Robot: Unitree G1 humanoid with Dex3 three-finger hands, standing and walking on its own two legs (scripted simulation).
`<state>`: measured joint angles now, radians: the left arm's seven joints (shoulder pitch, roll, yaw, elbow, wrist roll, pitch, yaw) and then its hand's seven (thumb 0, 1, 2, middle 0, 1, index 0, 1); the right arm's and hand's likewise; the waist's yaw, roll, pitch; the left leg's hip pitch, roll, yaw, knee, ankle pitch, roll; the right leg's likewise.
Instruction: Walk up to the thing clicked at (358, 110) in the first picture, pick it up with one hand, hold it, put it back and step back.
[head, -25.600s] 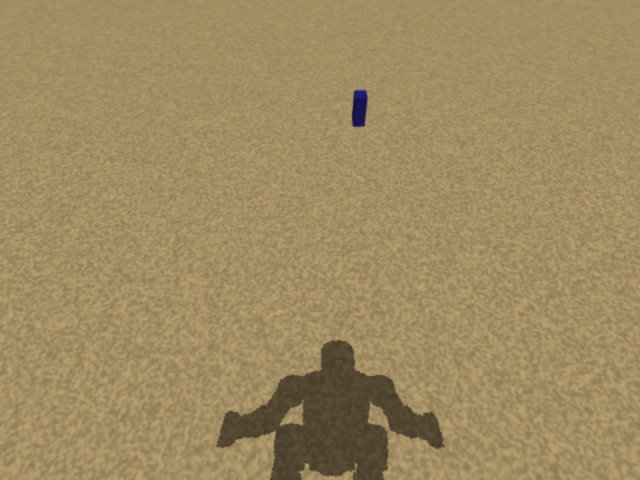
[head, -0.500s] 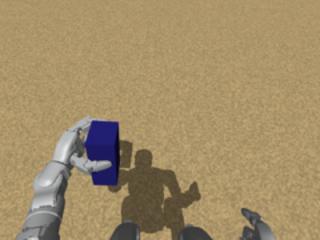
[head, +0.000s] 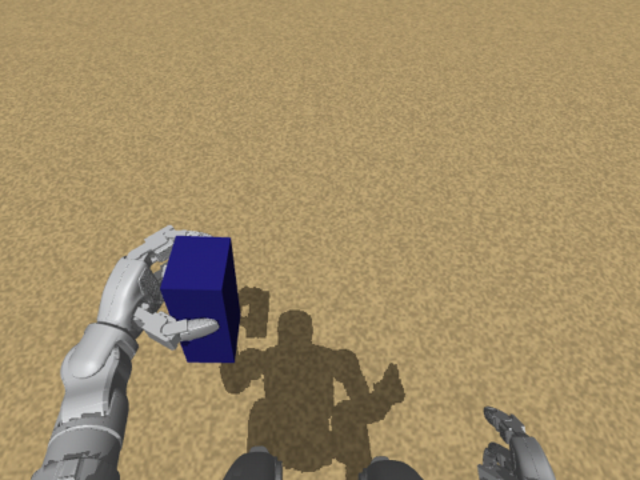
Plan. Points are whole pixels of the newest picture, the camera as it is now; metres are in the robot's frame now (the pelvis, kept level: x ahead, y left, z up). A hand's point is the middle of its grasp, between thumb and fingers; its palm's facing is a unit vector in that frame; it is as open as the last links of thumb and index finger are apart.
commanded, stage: hold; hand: left
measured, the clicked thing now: (207, 304) +0.32 +0.15 +0.01
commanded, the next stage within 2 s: crouch in 1.52 s
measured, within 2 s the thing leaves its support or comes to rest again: neither
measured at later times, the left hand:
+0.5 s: hand (177, 279) +0.33 +0.17 +0.06, palm faces -0.23 -0.97 -0.01, open 11.1 cm
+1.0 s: hand (174, 274) +0.34 +0.17 +0.07, palm faces -0.22 -0.98 +0.00, open 11.1 cm
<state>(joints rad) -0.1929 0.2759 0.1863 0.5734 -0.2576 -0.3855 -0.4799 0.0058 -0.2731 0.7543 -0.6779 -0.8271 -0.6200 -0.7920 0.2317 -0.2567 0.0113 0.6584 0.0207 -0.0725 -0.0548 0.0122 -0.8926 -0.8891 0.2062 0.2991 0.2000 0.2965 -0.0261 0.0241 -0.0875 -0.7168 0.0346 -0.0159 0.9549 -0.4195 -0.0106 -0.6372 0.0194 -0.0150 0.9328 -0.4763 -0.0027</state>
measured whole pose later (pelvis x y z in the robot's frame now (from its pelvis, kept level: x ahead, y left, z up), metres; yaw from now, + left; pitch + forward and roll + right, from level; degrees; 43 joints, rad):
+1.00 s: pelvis +0.01 +0.00 +0.01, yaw +0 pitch +9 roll -1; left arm -0.25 0.30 0.22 0.63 -0.26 -0.36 -0.50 0.01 -0.31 0.80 -0.68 -0.86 -0.62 -0.83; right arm 0.25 -0.25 0.02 0.68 0.02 -0.08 -0.08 0.01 -0.90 -0.89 0.21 0.30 0.20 0.30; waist -0.03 0.02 -0.08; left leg -0.64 0.04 -0.01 0.88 -0.40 -0.01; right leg -0.56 0.02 -0.01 0.86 -0.45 -0.01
